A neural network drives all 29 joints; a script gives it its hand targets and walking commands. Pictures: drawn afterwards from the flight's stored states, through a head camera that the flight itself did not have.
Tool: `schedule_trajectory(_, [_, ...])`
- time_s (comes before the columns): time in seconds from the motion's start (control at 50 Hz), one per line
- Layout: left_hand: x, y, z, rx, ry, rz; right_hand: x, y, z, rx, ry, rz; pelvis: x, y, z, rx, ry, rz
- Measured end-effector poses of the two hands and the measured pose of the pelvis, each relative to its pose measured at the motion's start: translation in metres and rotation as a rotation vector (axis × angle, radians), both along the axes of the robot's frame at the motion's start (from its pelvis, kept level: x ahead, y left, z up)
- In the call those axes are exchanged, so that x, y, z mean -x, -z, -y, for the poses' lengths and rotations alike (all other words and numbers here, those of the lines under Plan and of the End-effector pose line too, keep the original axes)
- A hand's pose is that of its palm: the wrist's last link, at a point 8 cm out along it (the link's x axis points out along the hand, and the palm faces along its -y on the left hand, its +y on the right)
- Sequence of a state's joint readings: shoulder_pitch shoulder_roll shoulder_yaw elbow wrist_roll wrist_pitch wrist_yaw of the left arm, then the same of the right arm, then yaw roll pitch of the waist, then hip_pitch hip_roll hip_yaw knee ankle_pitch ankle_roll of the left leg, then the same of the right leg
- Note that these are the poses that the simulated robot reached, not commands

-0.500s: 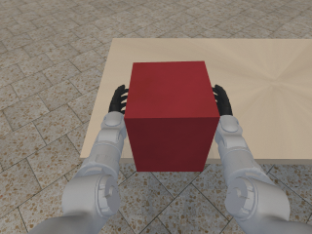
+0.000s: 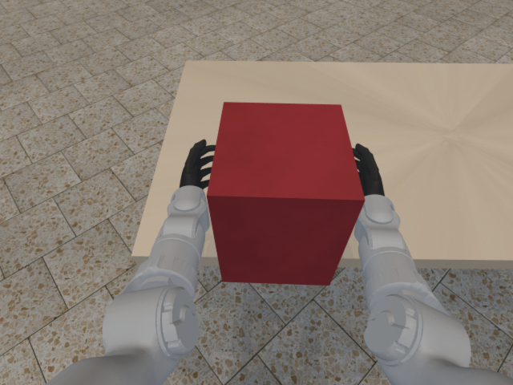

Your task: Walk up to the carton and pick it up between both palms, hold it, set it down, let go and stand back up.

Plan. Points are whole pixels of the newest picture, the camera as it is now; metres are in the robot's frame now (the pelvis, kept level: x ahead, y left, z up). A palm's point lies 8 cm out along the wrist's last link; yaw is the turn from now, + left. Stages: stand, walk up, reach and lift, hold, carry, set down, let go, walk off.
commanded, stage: set down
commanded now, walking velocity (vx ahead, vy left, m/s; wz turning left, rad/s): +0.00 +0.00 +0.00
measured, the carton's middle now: (278, 197) +0.42 -0.01 +0.03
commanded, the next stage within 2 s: none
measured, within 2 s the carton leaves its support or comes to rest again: rests again in 0.16 s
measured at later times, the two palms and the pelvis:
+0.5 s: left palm (192, 184) +0.42 +0.13 +0.06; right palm (366, 191) +0.40 -0.16 +0.06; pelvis +0.01 +0.00 +0.00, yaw +0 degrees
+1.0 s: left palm (192, 186) +0.42 +0.14 +0.05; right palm (363, 196) +0.40 -0.16 +0.05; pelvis +0.01 +0.00 +0.00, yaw +0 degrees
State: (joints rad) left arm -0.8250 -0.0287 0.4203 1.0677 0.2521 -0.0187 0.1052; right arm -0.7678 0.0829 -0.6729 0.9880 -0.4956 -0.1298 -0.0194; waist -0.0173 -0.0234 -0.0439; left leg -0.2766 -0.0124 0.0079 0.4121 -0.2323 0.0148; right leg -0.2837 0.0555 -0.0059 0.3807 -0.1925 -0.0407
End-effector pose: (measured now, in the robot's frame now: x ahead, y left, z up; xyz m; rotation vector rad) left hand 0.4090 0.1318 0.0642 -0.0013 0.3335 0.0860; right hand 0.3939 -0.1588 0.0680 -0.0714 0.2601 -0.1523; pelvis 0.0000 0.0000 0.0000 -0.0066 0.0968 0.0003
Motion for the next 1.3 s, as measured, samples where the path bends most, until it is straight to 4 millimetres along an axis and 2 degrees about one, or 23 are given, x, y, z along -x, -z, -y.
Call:
schedule_trajectory(0.44, [-0.007,0.002,-0.002,-0.003,-0.002,0.029,-0.006,0.004,-0.002,0.014,-0.004,0.019,-0.005,0.0,-0.001,0.001,0.0,-0.016])
schedule_trajectory(0.8, [-0.01,0.006,-0.003,-0.007,0.0,0.051,-0.006,0.013,-0.002,-0.093,0.038,0.026,-0.006,0.0,-0.001,0.0,0.001,-0.034])
schedule_trajectory(1.02, [-0.013,0.016,-0.006,-0.049,-0.011,0.025,-0.008,0.021,-0.001,-0.142,0.046,-0.015,-0.007,0.001,0.0,0.0,0.002,-0.097])
schedule_trajectory(1.18, [-0.021,0.011,-0.011,-0.065,-0.003,0.058,-0.02,0.012,0.009,-0.13,0.048,0.011,-0.01,0.003,-0.001,0.0,0.002,-0.145])
schedule_trajectory(1.3, [-0.02,0.009,-0.012,-0.069,0.006,0.065,-0.022,0.008,0.01,-0.103,0.02,0.032,-0.01,0.003,-0.001,0.001,0.002,-0.145])
